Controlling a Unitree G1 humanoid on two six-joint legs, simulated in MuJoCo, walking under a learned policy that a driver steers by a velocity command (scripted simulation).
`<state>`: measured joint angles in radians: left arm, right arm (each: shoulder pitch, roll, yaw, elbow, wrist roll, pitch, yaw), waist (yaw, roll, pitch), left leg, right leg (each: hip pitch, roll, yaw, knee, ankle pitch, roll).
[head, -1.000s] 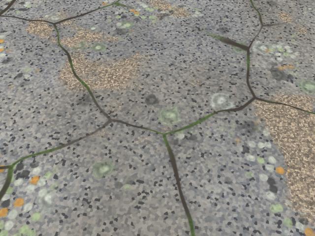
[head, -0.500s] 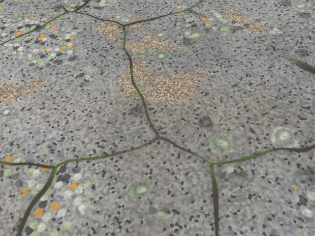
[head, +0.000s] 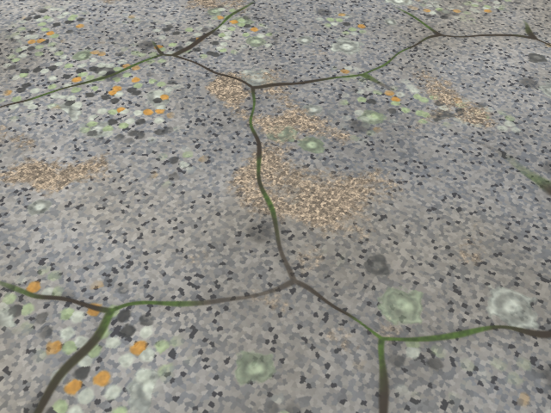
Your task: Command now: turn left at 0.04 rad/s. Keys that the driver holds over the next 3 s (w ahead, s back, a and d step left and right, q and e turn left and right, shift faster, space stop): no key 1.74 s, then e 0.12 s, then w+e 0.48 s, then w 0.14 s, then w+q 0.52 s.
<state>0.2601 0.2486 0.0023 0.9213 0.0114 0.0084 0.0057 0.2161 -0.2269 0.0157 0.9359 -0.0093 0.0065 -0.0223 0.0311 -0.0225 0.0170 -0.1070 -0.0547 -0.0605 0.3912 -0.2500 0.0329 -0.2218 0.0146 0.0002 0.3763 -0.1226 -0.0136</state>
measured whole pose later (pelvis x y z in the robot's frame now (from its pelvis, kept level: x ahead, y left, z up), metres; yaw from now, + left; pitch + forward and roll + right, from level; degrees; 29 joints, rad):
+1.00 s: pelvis +0.03 +0.01 +0.00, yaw +0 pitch -1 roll +0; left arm 0.27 0.16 0.00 1.18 0.01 0.01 0.04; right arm 0.32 -0.15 0.02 1.14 -0.01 -0.01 -0.05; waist 0.01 0.00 0.03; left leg -0.07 -0.05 -0.05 0.38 -0.29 0.05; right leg -0.20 0.02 0.02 0.40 -0.18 0.00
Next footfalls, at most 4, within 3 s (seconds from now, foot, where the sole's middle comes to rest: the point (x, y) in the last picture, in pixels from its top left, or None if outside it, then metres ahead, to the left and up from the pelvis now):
2.18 right None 0.16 -0.15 -0.78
2.70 left None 0.54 -0.14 -0.78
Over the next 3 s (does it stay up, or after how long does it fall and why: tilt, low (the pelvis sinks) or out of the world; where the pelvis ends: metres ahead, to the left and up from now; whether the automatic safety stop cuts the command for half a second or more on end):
stays up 0.51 -0.18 0.00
